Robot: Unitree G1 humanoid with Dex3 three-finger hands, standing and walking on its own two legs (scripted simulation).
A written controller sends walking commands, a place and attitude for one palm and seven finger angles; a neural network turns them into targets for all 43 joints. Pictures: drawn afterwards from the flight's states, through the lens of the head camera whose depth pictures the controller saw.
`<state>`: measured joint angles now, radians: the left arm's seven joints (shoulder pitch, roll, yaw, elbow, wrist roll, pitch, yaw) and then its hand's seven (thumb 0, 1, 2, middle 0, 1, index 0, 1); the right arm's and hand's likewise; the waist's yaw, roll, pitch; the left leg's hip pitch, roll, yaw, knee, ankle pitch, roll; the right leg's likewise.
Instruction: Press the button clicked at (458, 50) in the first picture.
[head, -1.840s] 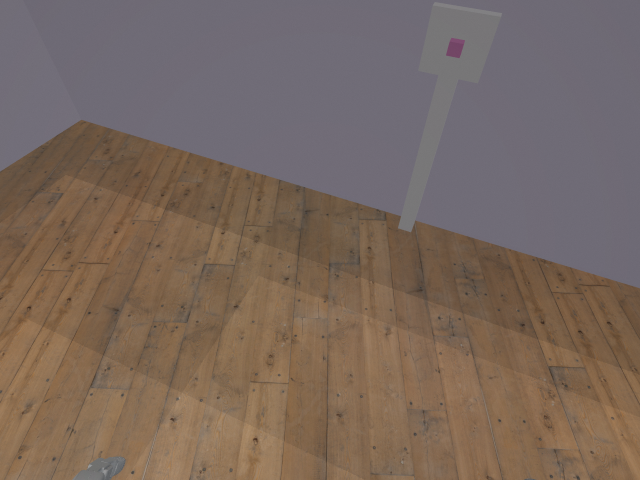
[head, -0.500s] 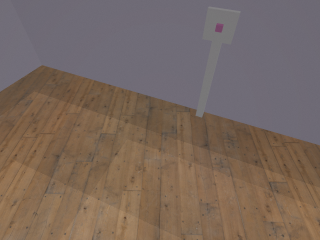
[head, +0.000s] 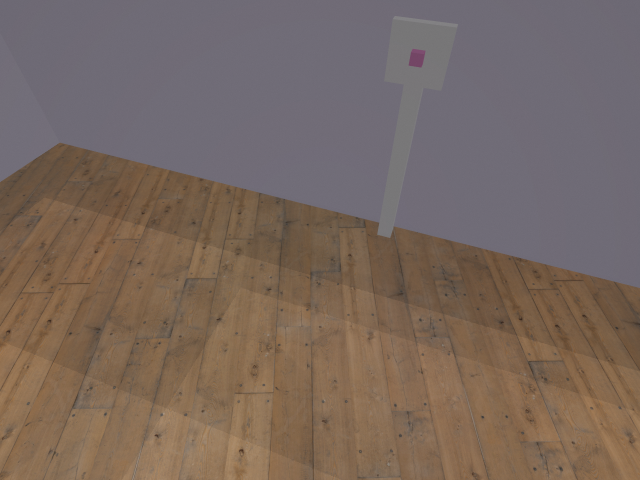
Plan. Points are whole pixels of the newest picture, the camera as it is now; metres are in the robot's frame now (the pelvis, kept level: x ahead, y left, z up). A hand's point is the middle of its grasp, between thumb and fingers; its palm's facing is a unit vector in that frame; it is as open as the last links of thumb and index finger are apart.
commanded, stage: walk to a spot facing it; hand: left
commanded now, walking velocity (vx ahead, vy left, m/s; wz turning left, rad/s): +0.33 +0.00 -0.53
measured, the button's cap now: (417, 57) +1.23 -0.20 +0.03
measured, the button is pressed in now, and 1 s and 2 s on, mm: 0 0 0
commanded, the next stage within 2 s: turn to face it in 0.98 s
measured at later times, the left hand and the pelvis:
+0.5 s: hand out of the picture +0.11 +0.17 -0.17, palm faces -0.09 -0.98 -0.15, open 7.4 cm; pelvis +0.17 +0.00 +0.00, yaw -12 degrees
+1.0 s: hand (310, 257) +0.58 +0.06 -0.15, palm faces -0.54 -0.82 -0.21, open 7.4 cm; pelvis +0.36 -0.02 -0.01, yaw -30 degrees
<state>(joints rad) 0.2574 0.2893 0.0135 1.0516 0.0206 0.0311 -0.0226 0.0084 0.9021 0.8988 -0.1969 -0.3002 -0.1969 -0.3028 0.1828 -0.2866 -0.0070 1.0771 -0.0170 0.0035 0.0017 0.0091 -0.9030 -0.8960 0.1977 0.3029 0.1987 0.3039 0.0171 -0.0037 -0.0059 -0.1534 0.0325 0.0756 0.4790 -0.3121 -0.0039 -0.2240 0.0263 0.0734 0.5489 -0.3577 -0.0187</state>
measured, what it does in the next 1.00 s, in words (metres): walks ahead, turning right: left foot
